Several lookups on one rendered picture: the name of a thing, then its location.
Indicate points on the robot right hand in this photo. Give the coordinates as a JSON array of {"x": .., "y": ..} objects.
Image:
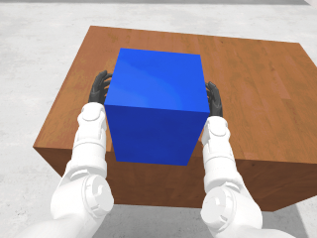
[{"x": 214, "y": 100}]

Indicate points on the pedestal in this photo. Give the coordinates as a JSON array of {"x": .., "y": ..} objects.
[{"x": 268, "y": 91}]

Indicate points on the robot left hand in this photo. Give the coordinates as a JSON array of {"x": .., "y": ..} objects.
[{"x": 98, "y": 90}]

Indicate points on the left robot forearm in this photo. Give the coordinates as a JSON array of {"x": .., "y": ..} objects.
[{"x": 89, "y": 147}]

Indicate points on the left robot upper arm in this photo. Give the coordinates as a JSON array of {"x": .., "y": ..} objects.
[{"x": 78, "y": 209}]

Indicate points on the carton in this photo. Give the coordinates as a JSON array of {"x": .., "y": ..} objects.
[{"x": 156, "y": 106}]

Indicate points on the right robot upper arm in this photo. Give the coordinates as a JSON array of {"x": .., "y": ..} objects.
[{"x": 229, "y": 214}]

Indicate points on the right robot forearm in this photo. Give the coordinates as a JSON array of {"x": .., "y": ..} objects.
[{"x": 218, "y": 159}]

